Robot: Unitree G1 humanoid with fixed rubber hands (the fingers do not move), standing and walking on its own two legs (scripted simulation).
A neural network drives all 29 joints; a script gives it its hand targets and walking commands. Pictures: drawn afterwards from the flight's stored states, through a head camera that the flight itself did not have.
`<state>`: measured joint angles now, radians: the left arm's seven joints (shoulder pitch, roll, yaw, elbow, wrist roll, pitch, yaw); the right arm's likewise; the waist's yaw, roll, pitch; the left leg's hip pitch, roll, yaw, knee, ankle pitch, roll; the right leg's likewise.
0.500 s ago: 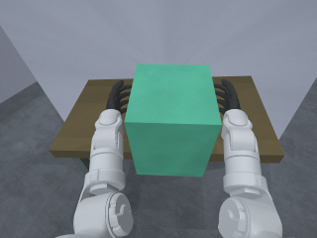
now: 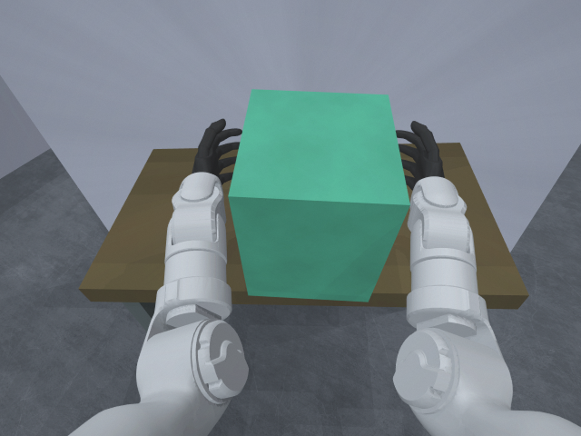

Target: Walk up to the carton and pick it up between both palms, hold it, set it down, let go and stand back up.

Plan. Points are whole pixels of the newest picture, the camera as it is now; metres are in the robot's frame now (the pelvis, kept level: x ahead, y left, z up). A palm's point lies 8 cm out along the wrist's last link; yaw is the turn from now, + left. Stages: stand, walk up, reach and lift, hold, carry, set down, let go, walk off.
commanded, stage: set down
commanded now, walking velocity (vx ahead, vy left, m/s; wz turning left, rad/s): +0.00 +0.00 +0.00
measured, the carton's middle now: (313, 202) +0.44 -0.02 +0.09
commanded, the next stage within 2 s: none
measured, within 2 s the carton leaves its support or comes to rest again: rests again in 1.14 s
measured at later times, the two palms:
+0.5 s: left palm (218, 180) +0.47 +0.13 +0.12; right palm (407, 177) +0.46 -0.17 +0.11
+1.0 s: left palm (219, 185) +0.47 +0.13 +0.11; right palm (404, 174) +0.47 -0.16 +0.11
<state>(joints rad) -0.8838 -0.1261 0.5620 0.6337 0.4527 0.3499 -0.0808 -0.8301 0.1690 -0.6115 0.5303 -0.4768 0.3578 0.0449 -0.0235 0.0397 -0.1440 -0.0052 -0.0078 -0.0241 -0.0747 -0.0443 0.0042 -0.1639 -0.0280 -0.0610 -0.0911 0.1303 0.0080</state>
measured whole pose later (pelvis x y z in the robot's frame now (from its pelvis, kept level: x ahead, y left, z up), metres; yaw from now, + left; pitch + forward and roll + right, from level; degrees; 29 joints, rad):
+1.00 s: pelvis +0.03 -0.01 +0.00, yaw +0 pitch +17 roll +0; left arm -0.92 -0.08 0.62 0.83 0.40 0.14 -0.02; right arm -0.93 0.11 -0.65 0.78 -0.48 0.13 -0.01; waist 0.00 0.06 -0.19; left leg -0.15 0.01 -0.02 -0.09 -0.04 -0.01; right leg -0.31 -0.01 -0.07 -0.09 0.11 0.00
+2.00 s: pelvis -0.01 -0.02 +0.00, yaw +1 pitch +17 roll +1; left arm -1.00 0.20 0.08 1.14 -0.10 0.12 0.07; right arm -0.92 -0.13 -0.23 0.97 0.01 0.17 -0.19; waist -0.04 0.03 -0.23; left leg -0.31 0.00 -0.03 0.13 -0.11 -0.02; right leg -0.43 -0.02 -0.08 0.03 0.10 -0.01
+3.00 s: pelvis -0.01 -0.01 +0.00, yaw +2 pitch +8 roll +0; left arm -1.09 0.37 0.04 0.94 -0.21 0.38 -0.01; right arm -0.99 -0.22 -0.20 0.74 0.11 0.48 -0.18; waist -0.07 0.01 -0.07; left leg -0.17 0.00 -0.05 0.19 -0.15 -0.01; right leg -0.29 -0.03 -0.09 0.12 0.03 0.00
